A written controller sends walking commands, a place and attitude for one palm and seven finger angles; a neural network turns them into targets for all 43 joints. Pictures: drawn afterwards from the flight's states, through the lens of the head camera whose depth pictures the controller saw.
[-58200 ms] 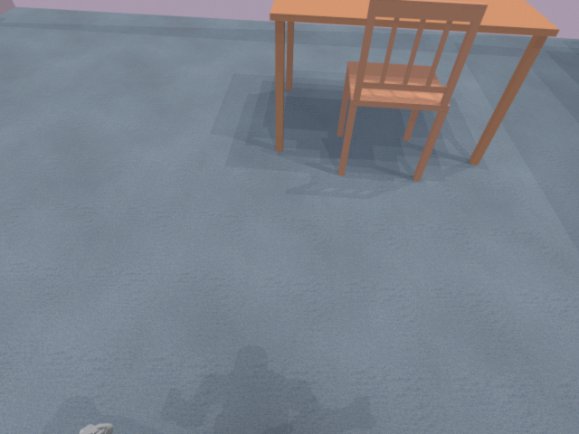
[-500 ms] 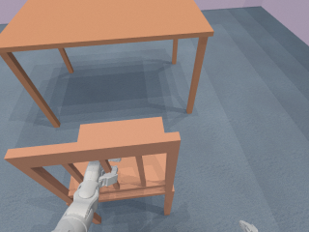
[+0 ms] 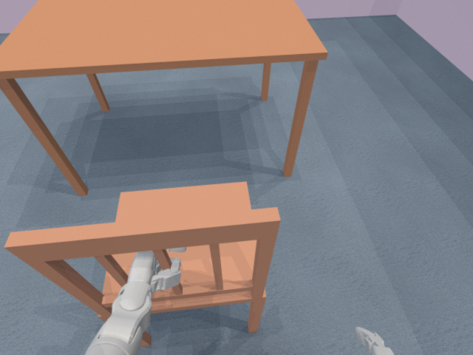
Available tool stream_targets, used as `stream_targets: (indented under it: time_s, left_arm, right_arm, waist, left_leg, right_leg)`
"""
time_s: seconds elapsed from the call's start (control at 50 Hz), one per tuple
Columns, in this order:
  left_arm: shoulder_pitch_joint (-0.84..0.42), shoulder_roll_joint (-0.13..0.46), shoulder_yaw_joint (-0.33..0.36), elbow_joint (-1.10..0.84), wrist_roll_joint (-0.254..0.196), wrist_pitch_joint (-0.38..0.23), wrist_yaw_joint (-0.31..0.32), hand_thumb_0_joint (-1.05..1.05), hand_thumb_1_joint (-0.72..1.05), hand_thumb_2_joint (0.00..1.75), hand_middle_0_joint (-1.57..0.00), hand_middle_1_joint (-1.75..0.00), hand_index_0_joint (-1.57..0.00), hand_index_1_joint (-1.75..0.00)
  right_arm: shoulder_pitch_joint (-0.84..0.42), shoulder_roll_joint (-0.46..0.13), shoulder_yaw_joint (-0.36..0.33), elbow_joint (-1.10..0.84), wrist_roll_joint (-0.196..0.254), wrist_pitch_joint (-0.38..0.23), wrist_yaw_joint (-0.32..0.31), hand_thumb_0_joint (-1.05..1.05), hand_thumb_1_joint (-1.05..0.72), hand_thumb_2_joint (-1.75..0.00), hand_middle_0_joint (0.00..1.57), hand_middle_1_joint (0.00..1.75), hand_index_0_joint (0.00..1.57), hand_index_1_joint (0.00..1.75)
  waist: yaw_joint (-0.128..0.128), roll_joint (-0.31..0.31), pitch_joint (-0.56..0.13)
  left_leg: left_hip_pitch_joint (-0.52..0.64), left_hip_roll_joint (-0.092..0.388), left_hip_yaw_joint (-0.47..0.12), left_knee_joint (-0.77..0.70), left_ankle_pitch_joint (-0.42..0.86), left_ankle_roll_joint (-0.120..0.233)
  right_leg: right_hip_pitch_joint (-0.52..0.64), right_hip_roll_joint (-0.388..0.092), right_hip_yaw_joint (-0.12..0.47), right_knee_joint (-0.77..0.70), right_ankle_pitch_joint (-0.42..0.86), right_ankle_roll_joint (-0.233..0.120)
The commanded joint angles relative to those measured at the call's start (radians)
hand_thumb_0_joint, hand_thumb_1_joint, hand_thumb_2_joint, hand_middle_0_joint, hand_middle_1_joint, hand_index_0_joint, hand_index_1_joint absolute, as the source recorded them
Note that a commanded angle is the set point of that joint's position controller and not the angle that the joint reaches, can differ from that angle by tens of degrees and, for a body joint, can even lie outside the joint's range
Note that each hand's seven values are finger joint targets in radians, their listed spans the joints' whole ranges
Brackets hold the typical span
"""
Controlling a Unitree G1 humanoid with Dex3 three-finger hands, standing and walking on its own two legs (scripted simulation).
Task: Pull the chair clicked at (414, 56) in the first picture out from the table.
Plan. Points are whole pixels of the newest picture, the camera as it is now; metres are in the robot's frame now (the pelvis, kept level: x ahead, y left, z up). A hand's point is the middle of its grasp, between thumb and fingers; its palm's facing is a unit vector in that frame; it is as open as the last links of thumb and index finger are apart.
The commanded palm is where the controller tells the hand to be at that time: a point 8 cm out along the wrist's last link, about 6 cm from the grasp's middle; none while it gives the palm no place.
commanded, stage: open the thumb and straighten the fingers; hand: left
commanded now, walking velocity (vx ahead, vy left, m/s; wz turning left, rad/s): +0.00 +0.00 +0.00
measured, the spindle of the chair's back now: (169, 271) +0.29 +0.15 -0.11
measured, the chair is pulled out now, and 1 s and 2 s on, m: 0.58 0.58 0.58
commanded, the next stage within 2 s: draw the fingers out of the gap in 0.70 s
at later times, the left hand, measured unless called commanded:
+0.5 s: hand (170, 274) +0.27 +0.14 -0.07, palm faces -0.01 -0.98 -0.18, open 14.9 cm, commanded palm +0.26 +0.19 -0.05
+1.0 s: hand (159, 299) +0.23 +0.15 -0.08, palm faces -0.01 -0.98 -0.18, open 17.4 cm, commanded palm +0.21 +0.20 -0.05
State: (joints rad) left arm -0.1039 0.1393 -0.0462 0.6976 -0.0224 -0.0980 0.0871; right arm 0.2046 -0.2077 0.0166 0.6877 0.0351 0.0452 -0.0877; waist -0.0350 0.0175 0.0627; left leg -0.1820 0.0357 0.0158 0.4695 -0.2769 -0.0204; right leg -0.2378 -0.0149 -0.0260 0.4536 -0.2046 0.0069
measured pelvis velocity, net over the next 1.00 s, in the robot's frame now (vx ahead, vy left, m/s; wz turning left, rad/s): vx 0.02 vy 0.01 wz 0.05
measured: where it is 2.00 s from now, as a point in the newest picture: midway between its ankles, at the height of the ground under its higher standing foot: outside the picture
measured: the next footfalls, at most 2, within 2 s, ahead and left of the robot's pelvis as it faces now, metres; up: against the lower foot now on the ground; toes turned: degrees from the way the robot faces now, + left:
none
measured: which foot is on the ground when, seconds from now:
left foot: down 0.00-1.00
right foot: down 0.00-1.00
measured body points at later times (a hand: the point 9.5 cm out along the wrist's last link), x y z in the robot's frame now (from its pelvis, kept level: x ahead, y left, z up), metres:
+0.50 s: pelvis +0.02 +0.00 -0.03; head +0.06 -0.01 +0.42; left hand +0.27 +0.19 -0.06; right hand +0.17 -0.25 -0.13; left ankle -0.02 +0.13 -0.74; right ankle +0.02 -0.12 -0.74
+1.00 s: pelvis +0.02 +0.01 -0.05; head +0.07 +0.00 +0.40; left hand +0.23 +0.21 -0.06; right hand +0.19 -0.24 -0.13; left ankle -0.02 +0.13 -0.74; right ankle +0.02 -0.12 -0.74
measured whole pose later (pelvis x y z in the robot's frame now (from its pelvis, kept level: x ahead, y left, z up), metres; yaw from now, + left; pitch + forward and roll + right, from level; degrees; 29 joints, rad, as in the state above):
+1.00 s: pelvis +0.02 +0.01 -0.05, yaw +3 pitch +11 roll -1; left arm 0.36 0.20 -0.05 -0.02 -0.04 0.16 0.03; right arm 0.26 -0.26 0.01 0.50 0.03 -0.08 -0.08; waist -0.06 0.05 -0.12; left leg -0.60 0.01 -0.04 0.89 -0.49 -0.01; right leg -0.63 -0.05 -0.07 0.87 -0.43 0.01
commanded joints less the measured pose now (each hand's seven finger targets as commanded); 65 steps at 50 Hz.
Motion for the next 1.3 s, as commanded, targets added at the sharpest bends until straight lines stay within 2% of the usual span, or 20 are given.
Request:
stream_targets:
  time_s: [0.0,0.02,0.04,0.14,0.16,0.18,0.24,0.44,0.46,0.54,0.62,0.7,0.76,0.78,0.8,0.88,0.92,1.08,1.22,1.28]
  left_arm:
    - [-0.135,0.127,0.052,-0.284,-0.04,-0.053,-0.015,0.0,0.54,0.73,-0.5,-1.45,-0.5,-1.45]
    - [-0.114,0.116,0.035,-0.361,-0.028,-0.064,-0.019,0.0,0.42,0.67,-0.5,-1.45,-0.5,-1.45]
    - [-0.101,0.101,0.015,-0.393,-0.018,-0.061,-0.021,0.0,0.3,0.61,-0.5,-1.45,-0.5,-1.45]
    - [-0.064,0.068,-0.004,-0.461,-0.016,0.015,-0.007,0.0,-0.31,0.32,-0.5,-1.45,-0.5,-1.45]
    - [-0.067,0.074,0.005,-0.472,-0.017,0.032,-0.004,0.0,-0.43,0.26,-0.47,-1.38,-0.47,-1.38]
    - [-0.037,0.172,0.098,-0.419,-0.018,0.05,0.002,0.0,-0.55,0.2,-0.45,-1.3,-0.45,-1.3]
    - [-0.01,0.098,0.045,-0.51,-0.019,0.071,-0.012,0.0,-0.55,0.2,-0.38,-1.09,-0.38,-1.09]
    - [0.086,0.095,0.024,-0.659,-0.014,0.141,-0.027,0.0,-0.55,0.2,-0.13,-0.36,-0.13,-0.36]
    - [0.105,0.15,0.082,-0.632,-0.014,0.149,-0.026,0.0,-0.55,0.2,-0.1,-0.29,-0.1,-0.29]
    - [0.1,0.147,0.068,-0.71,-0.019,0.157,-0.044,0.0,-0.55,0.2,0.0,0.0,0.0,0.0]
    - [0.129,0.127,0.039,-0.738,-0.023,0.17,-0.057,0.0,-0.55,0.2,0.0,0.0,0.0,0.0]
    - [0.169,0.153,0.062,-0.749,-0.026,0.188,-0.064,0.0,-0.55,0.2,0.0,0.0,0.0,0.0]
    - [0.137,0.145,0.042,-0.785,-0.021,0.194,-0.062,0.0,-0.55,0.2,0.0,0.0,0.0,0.0]
    - [0.265,0.203,0.119,-0.744,-0.022,0.201,-0.061,0.0,-0.55,0.2,0.0,0.0,0.0,0.0]
    - [0.306,0.162,0.075,-0.778,-0.023,0.203,-0.065,0.0,-0.55,0.2,0.0,0.0,0.0,0.0]
    - [0.399,0.151,0.051,-0.877,-0.021,0.204,-0.055,0.0,-0.55,0.2,0.0,0.0,0.0,0.0]
    - [0.412,0.131,0.02,-0.917,-0.014,0.203,-0.048,0.0,-0.55,0.2,0.0,0.0,0.0,0.0]
    - [0.551,0.144,0.014,-1.033,0.004,0.193,-0.018,0.0,-0.55,0.2,0.0,0.0,0.0,0.0]
    - [0.642,0.111,-0.037,-1.097,0.021,0.209,-0.016,0.0,-0.55,0.2,0.0,0.0,0.0,0.0]
    - [0.7,0.113,-0.039,-1.12,0.024,0.214,-0.011,0.0,-0.55,0.2,0.0,0.0,0.0,0.0]
  right_arm:
    - [-0.045,-0.181,-0.062,-0.14,0.031,-0.073,0.036,0.0,-0.9,-0.9,0.2,0.3,0.2,0.3]
    - [-0.05,-0.172,-0.065,-0.156,0.022,-0.093,0.042,0.0,-0.9,-0.9,0.2,0.3,0.2,0.3]
    - [-0.044,-0.166,-0.063,-0.16,0.017,-0.105,0.046,0.0,-0.9,-0.9,0.2,0.3,0.2,0.3]
    - [-0.023,-0.17,-0.069,-0.185,0.011,-0.136,0.054,0.0,-0.9,-0.9,0.2,0.3,0.2,0.3]
    - [-0.023,-0.175,-0.069,-0.188,0.009,-0.139,0.051,0.0,-0.9,-0.9,0.2,0.3,0.2,0.3]
    - [-0.014,-0.191,-0.074,-0.179,0.008,-0.136,0.045,0.0,-0.9,-0.9,0.2,0.3,0.2,0.3]
    - [-0.016,-0.181,-0.071,-0.209,0.005,-0.148,0.04,0.0,-0.9,-0.9,0.2,0.3,0.2,0.3]
    - [-0.005,-0.184,-0.068,-0.253,0.0,-0.167,0.026,0.0,-0.9,-0.9,0.2,0.3,0.2,0.3]
    - [-0.003,-0.189,-0.068,-0.251,0.0,-0.164,0.022,0.0,-0.9,-0.9,0.2,0.3,0.2,0.3]
    - [-0.005,-0.183,-0.061,-0.27,-0.001,-0.166,0.017,0.0,-0.9,-0.9,0.2,0.3,0.2,0.3]
    - [-0.005,-0.183,-0.059,-0.279,-0.001,-0.174,0.012,0.0,-0.9,-0.9,0.2,0.3,0.2,0.3]
    - [-0.002,-0.188,-0.058,-0.286,-0.001,-0.174,0.009,0.0,-0.9,-0.9,0.2,0.3,0.2,0.3]
    - [-0.003,-0.186,-0.055,-0.291,-0.001,-0.174,0.007,0.0,-0.9,-0.9,0.2,0.3,0.2,0.3]
    - [-0.002,-0.187,-0.062,-0.296,-0.001,-0.173,0.005,0.0,-0.9,-0.9,0.2,0.3,0.2,0.3]
    - [-0.008,-0.182,-0.057,-0.309,0.001,-0.171,0.009,0.0,-0.9,-0.9,0.2,0.3,0.2,0.3]
    - [-0.019,-0.174,-0.061,-0.335,0.001,-0.175,0.008,0.0,-0.9,-0.9,0.2,0.3,0.2,0.3]
    - [-0.013,-0.173,-0.057,-0.341,0.001,-0.178,0.006,0.0,-0.9,-0.9,0.2,0.3,0.2,0.3]
    - [-0.011,-0.162,-0.061,-0.348,-0.001,-0.195,-0.007,0.0,-0.9,-0.9,0.2,0.3,0.2,0.3]
    - [-0.024,-0.15,-0.055,-0.372,-0.001,-0.191,-0.011,0.0,-0.9,-0.9,0.2,0.3,0.2,0.3]
    - [-0.032,-0.144,-0.054,-0.385,-0.001,-0.188,-0.013,0.0,-0.9,-0.9,0.2,0.3,0.2,0.3]
  waist:
    - [-0.033,-0.118,-0.222]
    - [-0.02,-0.029,-0.267]
    - [-0.022,0.019,-0.286]
    - [-0.024,0.005,-0.334]
    - [-0.023,0.006,-0.335]
    - [-0.018,-0.052,-0.307]
    - [-0.014,-0.025,-0.362]
    - [-0.029,-0.047,-0.381]
    - [-0.023,-0.063,-0.368]
    - [-0.028,-0.034,-0.392]
    - [-0.038,-0.033,-0.389]
    - [-0.033,-0.038,-0.386]
    - [-0.041,-0.014,-0.385]
    - [-0.006,-0.027,-0.384]
    - [-0.009,-0.015,-0.394]
    - [-0.009,-0.009,-0.385]
    - [-0.023,-0.02,-0.36]
    - [-0.017,-0.006,-0.361]
    - [-0.02,-0.012,-0.334]
    - [-0.009,0.002,-0.32]
  left_leg:
    - [-0.138,0.011,-0.009,-0.016,0.082,0.041]
    - [-0.135,0.0,0.001,0.004,0.089,0.041]
    - [-0.131,-0.003,0.004,0.022,0.105,0.04]
    - [-0.177,-0.007,-0.006,0.09,0.117,0.036]
    - [-0.192,-0.009,-0.007,0.1,0.107,0.034]
    - [-0.23,-0.007,-0.013,0.11,0.093,0.036]
    - [-0.23,-0.013,-0.004,0.14,0.133,0.034]
    - [-0.265,-0.017,-0.015,0.232,0.2,0.034]
    - [-0.286,-0.018,-0.014,0.242,0.185,0.035]
    - [-0.289,-0.023,-0.016,0.264,0.192,0.037]
    - [-0.289,-0.023,-0.022,0.287,0.205,0.038]
    - [-0.315,-0.027,-0.023,0.299,0.19,0.037]
    - [-0.306,-0.027,-0.03,0.305,0.189,0.039]
    - [-0.329,-0.026,-0.028,0.302,0.193,0.035]
    - [-0.326,-0.029,-0.023,0.303,0.188,0.035]
    - [-0.338,-0.025,-0.029,0.309,0.186,0.034]
    - [-0.345,-0.025,-0.034,0.312,0.162,0.036]
    - [-0.367,-0.028,-0.05,0.336,0.144,0.036]
    - [-0.39,-0.031,-0.058,0.347,0.085,0.037]
    - [-0.412,-0.034,-0.063,0.348,0.07,0.037]
  right_leg:
    - [0.015,-0.054,-0.012,0.022,0.099,-0.014]
    - [0.007,-0.053,-0.01,0.043,0.098,-0.017]
    - [-0.016,-0.049,-0.014,0.059,0.102,-0.02]
    - [-0.078,-0.034,-0.029,0.124,0.105,-0.017]
    - [-0.088,-0.033,-0.031,0.136,0.097,-0.017]
    - [-0.091,-0.03,-0.03,0.145,0.092,-0.018]
    - [-0.1,-0.031,-0.035,0.183,0.132,-0.017]
    - [-0.149,-0.032,-0.043,0.255,0.204,-0.011]
    - [-0.157,-0.03,-0.041,0.259,0.195,-0.01]
    - [-0.154,-0.035,-0.039,0.274,0.206,-0.011]
    - [-0.175,-0.035,-0.046,0.286,0.213,-0.009]
    - [-0.175,-0.038,-0.046,0.292,0.212,-0.009]
    - [-0.201,-0.037,-0.05,0.297,0.185,-0.009]
    - [-0.178,-0.036,-0.052,0.301,0.184,-0.016]
    - [-0.179,-0.04,-0.05,0.303,0.188,-0.014]
    - [-0.193,-0.039,-0.058,0.31,0.163,-0.016]
    - [-0.226,-0.036,-0.061,0.315,0.13,-0.012]
    - [-0.267,-0.032,-0.066,0.336,0.073,-0.018]
    - [-0.317,-0.03,-0.073,0.351,-0.003,-0.015]
    - [-0.32,-0.029,-0.074,0.355,-0.027,-0.02]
